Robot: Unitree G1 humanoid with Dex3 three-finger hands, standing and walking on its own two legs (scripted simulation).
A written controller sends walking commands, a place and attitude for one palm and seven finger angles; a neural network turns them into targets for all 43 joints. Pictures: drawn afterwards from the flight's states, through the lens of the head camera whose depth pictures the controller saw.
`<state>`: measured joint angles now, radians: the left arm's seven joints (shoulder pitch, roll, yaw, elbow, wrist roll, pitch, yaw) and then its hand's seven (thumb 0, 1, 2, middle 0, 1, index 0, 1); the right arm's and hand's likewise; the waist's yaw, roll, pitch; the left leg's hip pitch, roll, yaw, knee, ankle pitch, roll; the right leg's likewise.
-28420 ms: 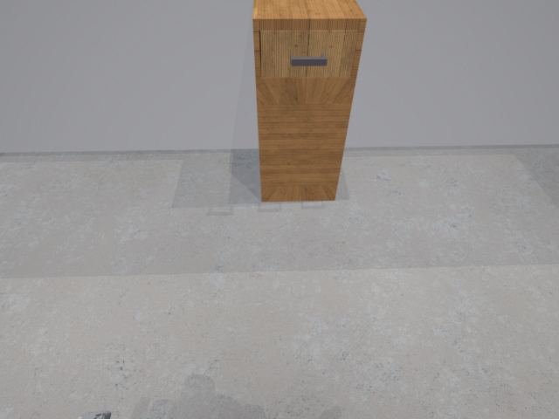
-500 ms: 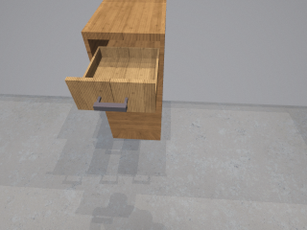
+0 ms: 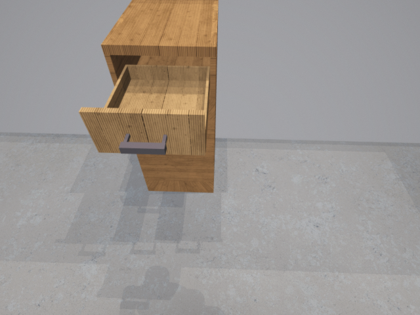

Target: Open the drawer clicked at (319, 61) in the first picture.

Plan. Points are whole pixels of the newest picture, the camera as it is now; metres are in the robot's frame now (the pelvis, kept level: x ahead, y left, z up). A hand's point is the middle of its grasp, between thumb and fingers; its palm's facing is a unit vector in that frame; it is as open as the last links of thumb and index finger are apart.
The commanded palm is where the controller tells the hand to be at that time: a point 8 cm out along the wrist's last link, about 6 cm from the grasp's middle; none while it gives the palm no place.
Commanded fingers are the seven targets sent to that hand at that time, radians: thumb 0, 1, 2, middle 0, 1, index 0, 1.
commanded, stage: look to check the result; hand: left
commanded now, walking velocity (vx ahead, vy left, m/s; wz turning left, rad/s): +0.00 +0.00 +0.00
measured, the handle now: (144, 142) +0.54 +0.21 -0.03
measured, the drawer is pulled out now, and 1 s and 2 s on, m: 0.30 0.30 0.30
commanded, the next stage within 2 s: stand and wait in 0.50 s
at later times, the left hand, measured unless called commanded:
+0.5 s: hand out of the picture +0.00 +0.16 -0.17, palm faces +0.01 -0.98 -0.21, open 7.4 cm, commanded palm none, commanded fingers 0.00 0.90 0.90 -0.20 -0.30 -0.20 -0.30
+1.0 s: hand out of the picture +0.03 +0.16 -0.17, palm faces +0.01 -0.97 -0.23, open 7.4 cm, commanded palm none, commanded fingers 0.00 0.90 0.90 -0.20 -0.30 -0.20 -0.30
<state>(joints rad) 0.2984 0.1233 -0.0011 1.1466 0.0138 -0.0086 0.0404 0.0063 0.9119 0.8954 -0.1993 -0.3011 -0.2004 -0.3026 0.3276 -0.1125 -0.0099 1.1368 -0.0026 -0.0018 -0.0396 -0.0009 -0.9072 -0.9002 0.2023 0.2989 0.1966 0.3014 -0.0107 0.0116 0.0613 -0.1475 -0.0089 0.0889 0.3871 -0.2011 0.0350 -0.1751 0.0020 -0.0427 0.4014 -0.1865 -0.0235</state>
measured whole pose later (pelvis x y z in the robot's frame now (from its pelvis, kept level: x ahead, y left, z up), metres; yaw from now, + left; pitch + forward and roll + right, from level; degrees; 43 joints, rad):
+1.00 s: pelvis +0.02 -0.02 +0.00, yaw +0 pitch -2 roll +0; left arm 0.23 0.16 0.01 1.15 0.01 -0.02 0.04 0.01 0.91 0.90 -0.20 -0.30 -0.20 -0.30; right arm 0.26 -0.16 -0.01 1.14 0.00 0.00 -0.04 0.00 -0.91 -0.90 0.20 0.30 0.20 0.30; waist -0.01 0.03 0.07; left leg -0.11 0.03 0.08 0.35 -0.21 -0.01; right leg -0.13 0.04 -0.05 0.35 -0.19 -0.06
